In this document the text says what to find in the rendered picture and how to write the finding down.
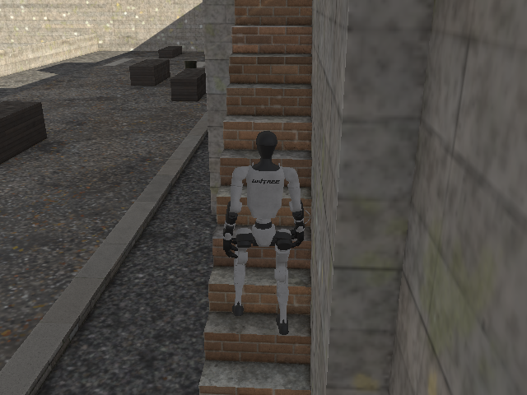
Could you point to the robot right hand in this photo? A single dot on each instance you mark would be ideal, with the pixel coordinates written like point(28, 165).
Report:
point(298, 236)

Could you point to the robot left upper arm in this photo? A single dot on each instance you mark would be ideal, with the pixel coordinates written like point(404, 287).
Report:
point(238, 175)

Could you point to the left robot thigh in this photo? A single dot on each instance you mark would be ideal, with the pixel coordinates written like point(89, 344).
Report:
point(244, 240)

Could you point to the robot left hand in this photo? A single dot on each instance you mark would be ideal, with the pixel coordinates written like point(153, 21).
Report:
point(227, 246)

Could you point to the robot left forearm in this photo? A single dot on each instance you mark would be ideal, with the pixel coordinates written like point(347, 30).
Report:
point(230, 223)

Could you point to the robot right forearm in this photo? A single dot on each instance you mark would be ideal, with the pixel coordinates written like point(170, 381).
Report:
point(298, 217)

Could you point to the robot right upper arm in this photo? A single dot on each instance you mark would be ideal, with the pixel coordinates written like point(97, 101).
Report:
point(291, 176)

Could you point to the robot thigh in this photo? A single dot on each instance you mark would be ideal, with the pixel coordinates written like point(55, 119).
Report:
point(244, 240)
point(282, 247)

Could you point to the right robot thigh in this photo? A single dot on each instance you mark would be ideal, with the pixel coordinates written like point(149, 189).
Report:
point(282, 247)

